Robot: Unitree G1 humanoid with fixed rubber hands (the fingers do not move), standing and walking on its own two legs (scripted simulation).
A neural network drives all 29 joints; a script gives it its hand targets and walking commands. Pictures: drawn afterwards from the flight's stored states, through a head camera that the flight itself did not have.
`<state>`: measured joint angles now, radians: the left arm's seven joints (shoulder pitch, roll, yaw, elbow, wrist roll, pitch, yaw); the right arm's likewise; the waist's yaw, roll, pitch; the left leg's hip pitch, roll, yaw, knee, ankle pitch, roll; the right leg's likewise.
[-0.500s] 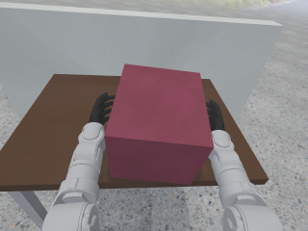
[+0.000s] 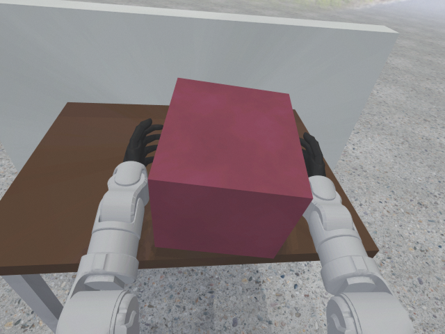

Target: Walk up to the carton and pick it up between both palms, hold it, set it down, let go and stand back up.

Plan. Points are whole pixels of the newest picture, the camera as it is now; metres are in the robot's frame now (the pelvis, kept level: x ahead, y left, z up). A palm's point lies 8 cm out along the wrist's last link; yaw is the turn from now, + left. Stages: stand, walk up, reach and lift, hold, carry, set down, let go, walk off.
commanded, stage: reach and lift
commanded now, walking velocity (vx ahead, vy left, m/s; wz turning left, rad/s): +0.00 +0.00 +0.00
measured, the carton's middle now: (225, 166) +0.41 +0.01 +0.13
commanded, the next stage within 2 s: hold in 1.50 s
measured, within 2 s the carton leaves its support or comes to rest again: neither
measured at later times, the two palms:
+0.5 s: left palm (133, 150) +0.37 +0.17 +0.19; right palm (321, 162) +0.37 -0.15 +0.19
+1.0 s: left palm (138, 137) +0.37 +0.16 +0.22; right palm (334, 148) +0.37 -0.16 +0.23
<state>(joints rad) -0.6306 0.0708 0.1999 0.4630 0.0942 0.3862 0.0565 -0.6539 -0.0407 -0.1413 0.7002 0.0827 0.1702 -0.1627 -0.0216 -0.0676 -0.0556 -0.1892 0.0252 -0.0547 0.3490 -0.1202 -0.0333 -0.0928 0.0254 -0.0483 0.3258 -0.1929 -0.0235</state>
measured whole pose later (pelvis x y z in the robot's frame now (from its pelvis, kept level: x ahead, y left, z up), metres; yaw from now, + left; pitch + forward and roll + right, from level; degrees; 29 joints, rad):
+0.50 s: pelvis -0.01 +0.01 +0.00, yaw +0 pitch -3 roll -1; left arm -0.66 0.06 0.22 0.35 0.11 0.60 0.08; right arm -0.74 -0.09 -0.11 0.66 0.20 0.37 -0.18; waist -0.06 -0.05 -0.09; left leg -0.20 0.02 -0.05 0.37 -0.13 -0.02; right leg -0.09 0.02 -0.04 0.32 -0.18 -0.01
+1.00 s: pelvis +0.00 +0.01 +0.00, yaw -2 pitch -2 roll -1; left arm -0.69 0.06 0.26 0.28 0.09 0.75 0.09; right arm -0.83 -0.14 -0.04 0.63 0.29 0.53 -0.22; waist -0.07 -0.01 -0.14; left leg -0.21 0.03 -0.03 0.39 -0.15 -0.02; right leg -0.11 0.03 0.00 0.33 -0.18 -0.01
